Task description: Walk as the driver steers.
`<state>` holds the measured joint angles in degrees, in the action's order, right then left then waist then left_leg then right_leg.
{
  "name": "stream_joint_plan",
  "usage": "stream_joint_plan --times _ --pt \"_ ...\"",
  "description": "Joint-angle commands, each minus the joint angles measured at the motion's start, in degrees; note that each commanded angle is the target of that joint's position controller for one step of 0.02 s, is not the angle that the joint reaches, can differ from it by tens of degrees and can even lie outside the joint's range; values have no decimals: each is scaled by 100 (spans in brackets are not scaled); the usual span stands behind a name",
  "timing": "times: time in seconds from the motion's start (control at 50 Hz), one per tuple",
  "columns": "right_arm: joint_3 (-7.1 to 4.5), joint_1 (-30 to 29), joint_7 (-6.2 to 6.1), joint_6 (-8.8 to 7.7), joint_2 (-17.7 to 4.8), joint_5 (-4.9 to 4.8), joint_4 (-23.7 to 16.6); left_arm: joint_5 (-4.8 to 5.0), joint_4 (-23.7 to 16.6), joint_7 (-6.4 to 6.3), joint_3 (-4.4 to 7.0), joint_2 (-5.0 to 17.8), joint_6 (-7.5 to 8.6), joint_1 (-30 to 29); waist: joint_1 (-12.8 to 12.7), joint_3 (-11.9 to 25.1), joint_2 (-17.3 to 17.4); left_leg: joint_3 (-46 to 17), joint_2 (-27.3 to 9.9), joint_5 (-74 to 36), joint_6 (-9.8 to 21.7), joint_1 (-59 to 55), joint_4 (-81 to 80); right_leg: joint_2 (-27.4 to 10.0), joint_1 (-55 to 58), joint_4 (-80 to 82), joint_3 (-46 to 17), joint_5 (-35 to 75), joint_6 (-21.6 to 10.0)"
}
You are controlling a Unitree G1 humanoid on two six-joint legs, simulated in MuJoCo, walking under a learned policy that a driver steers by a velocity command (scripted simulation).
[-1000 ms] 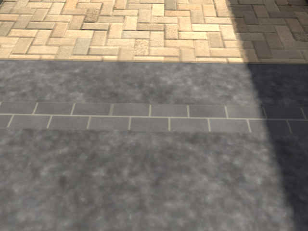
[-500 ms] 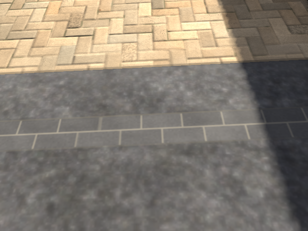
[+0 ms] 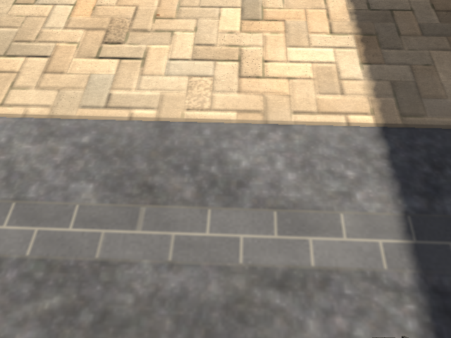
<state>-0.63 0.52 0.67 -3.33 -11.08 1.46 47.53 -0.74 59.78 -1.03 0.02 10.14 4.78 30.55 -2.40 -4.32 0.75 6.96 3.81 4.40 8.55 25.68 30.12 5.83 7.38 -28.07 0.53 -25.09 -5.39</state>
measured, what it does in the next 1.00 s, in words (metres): walks ahead: right foot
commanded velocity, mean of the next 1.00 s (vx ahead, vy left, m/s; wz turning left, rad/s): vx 0.50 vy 0.00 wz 0.08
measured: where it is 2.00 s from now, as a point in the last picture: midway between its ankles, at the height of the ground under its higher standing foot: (210, 167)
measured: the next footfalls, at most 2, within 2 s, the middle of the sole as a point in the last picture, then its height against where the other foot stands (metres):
right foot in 0.54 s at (288, 331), level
left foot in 1.12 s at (226, 243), level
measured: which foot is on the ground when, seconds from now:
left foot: down 0.00-0.56, up 0.58-1.00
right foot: down 0.00-0.00, up 0.02-0.52, down 0.54-1.00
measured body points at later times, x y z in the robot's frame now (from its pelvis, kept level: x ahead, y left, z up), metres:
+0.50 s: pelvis +0.27 -0.02 +0.02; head +0.30 -0.02 +0.47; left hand +0.48 +0.18 -0.09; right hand +0.16 -0.25 -0.12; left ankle +0.12 +0.05 -0.71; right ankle +0.42 -0.13 -0.69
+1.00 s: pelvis +0.53 -0.04 +0.02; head +0.56 -0.04 +0.47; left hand +0.43 +0.18 -0.12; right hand +0.71 -0.24 -0.10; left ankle +0.68 +0.09 -0.67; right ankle +0.43 -0.11 -0.72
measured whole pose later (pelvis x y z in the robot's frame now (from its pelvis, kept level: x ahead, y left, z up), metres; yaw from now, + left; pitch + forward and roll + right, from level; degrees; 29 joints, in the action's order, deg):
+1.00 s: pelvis +0.53 -0.04 +0.02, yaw +8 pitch +0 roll -1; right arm -1.4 4.3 2.3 -1.8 -11.1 1.3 51.8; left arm -1.1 60.5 -0.9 1.2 9.9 6.3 26.1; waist -2.3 -2.8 1.7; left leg 3.5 -3.2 0.3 4.8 35.5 39.8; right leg 4.2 5.4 -10.1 10.7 -16.3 -3.8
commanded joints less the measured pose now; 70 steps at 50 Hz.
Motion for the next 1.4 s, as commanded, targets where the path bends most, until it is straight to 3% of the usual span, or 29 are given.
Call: stream_joint_plan --times 0.02,0.04,0.08,0.1,0.14,0.18,0.32,0.44,0.5,0.54,0.56,0.58,0.6,0.62,0.64,0.68,0.74,0.8,0.92,1.0,1.06,1.1,1.12,1.14,1.16,1.18,1.22,1.28,1.4 --pt "-470 2667 -98 38 -1448 93 518 105 -455 60 107 332 41 449 716 1967 1151 -4759 -2729 1043 1450 -4434 -982 79 -3747 -5479 -117 -435 84" --pt "-464 2065 -23 41 -1232 -131 457 -39 -509 50 189 820 26 38 702 1265 315 -4543 -2508 1977 1452 -3628 -1552 -315 -4274 -5461 -480 99 -71" --pt "-300 1439 20 -46 -575 -110 431 -71 -706 116 235 822 48 -739 364 17 -239 -3286 -2103 1723 1070 -2029 -2087 -755 -4171 -4754 -425 697 -102" --pt "-239 1473 2 -123 -428 -71 515 -108 -721 137 236 729 -12 -794 191 -64 -273 -2832 -1855 1176 852 -1600 -2152 -913 -3868 -4405 -469 788 -58" --pt "-196 1697 -32 -239 -388 -71 714 -154 -644 210 177 424 -146 -606 -2 -8 -102 -2189 -1581 383 670 -1231 -2280 -1001 -3475 -4013 -350 897 76" --pt "-221 1949 -22 -311 -562 -98 863 -148 -754 246 182 415 -209 -892 -18 -55 13 -1792 -1453 -9 629 -1195 -2404 -1114 -3701 -3650 -195 1185 177" --pt "-160 2780 -33 -285 -615 -126 1119 -54 -1299 283 146 447 -239 -2695 464 -185 202 -1149 -1148 -1223 149 -1975 -2398 -1133 -4423 -1703 252 2652 403" --pt "-131 3276 -138 -235 -673 -11 1328 -43 -1582 271 123 478 -189 -3589 715 -223 327 -1162 -1464 -2170 267 -3231 -1924 -856 -4566 -743 379 2296 256" --pt "-160 3021 -188 -223 -793 11 1348 -46 -1507 228 184 589 -109 -3165 361 -47 402 -1030 -1584 -3666 184 -3364 -1236 -567 -3666 -301 465 1601 -22" --pt "-166 2815 -173 -206 -850 -40 1333 -101 -953 125 333 835 -13 -1521 -340 774 282 -768 -1335 -4079 -1 -2845 498 -356 -1603 227 487 1797 -321" --pt "-109 2727 -156 -233 -700 -101 1139 -252 -726 51 470 1272 32 -465 -710 1480 -99 -609 -1096 -2267 -97 -1601 2071 -1463 -16 229 -680 1352 -637" --pt "-18 3419 -103 -221 -123 -304 1080 -302 -665 73 602 1752 -5 -168 -406 2183 -1422 -258 -2 2089 -365 462 4254 -3106 1412 708 -3481 1170 -1503" --pt "-193 3072 -128 -206 -760 -131 1141 -55 -664 144 555 1389 -73 -493 -368 1844 -534 -1016 -174 2308 -262 975 4690 -2859 960 1100 -3765 992 -1410" --pt "-215 2571 -106 -229 -721 -109 942 6 -732 166 475 1127 -63 -1126 -100 964 -451 -1035 -441 1752 -245 1157 4523 -2656 118 1266 -2803 1179 -1223" --pt "-200 2287 -87 -245 -612 -92 879 -9 -752 191 410 826 -14 -1441 29 555 -211 -1001 -621 1405 -268 1000 4234 -2407 -574 1483 -2227 1775 -1070" --pt "-197 2281 -20 -105 -416 39 880 -8 -600 156 297 465 54 -1502 359 298 -316 -953 -829 1196 -374 505 3731 -1933 -1368 1728 -1406 2343 -730" --pt "-199 2241 74 58 -250 48 867 7 -368 124 309 597 175 -1081 484 241 -348 -853 -808 998 -478 508 3485 -1827 -1565 1926 -835 2890 -670" --pt "-211 1494 109 127 -310 12 610 -24 -257 106 307 677 203 -780 379 -49 -379 -876 -861 328 -516 1100 3028 -1737 -1559 2166 -369 2860 -510" --pt "-105 249 160 86 -203 -32 175 -13 -143 34 240 651 228 -361 110 -221 -415 -441 -735 -692 -471 1094 1330 -1692 -1141 2199 392 3584 -252" --pt "-98 -234 178 70 -254 0 -75 -55 7 -66 255 746 165 -33 -1 -291 -402 -116 -608 -223 -257 1120 688 -1942 -263 1798 666 4380 -250" --pt "-182 199 130 61 -368 28 -7 -72 -4 -138 302 932 94 -188 273 62 -564 217 -164 619 66 323 478 -2030 81 707 964 6606 -193" --pt "-335 1393 93 11 -592 63 351 -70 -74 -131 349 1083 -1 -317 763 727 -575 250 193 776 385 -1106 7 -1983 -238 -1144 1142 6823 -123" --pt "-501 2278 44 -10 -997 156 572 -40 -249 -103 344 1083 -1 -475 1183 1205 -280 -667 -364 991 718 -2505 -271 -1855 -1387 -2701 1181 5435 23" --pt "-670 2429 -28 22 -1626 161 483 40 -618 34 244 488 45 -250 859 1775 1043 -3588 -2183 823 1615 -4333 -512 -808 -3869 -4979 1164 480 338" --pt "-673 2522 -17 120 -1597 -44 506 12 -830 69 340 902 114 -883 1021 1958 608 -4977 -2415 918 1880 -4474 -1325 -353 -4834 -5726 -32 -393 364" --pt "-636 2081 -51 141 -1445 -90 499 27 -1042 97 335 917 201 -1387 824 1002 305 -3994 -2258 736 1615 -3795 -1467 -816 -5318 -5413 -273 210 309" --pt "-519 1528 -60 92 -944 -100 413 -11 -1017 80 343 871 204 -1421 344 333 -354 -2978 -1739 -431 1094 -2378 -1695 -1144 -4611 -4414 -247 729 380" --pt "-455 1526 -78 -65 -872 -164 407 -212 -1079 128 323 677 -138 -1263 35 376 -194 -2303 -1235 -1324 908 -1684 -1778 -1201 -3963 -3712 -178 728 627" --pt "-498 2276 -58 -60 -1074 -150 455 -170 -1667 177 318 745 -279 -2634 438 140 169 -2300 -945 -1250 555 -1834 -1897 -1140 -4648 -2256 -32 1990 856"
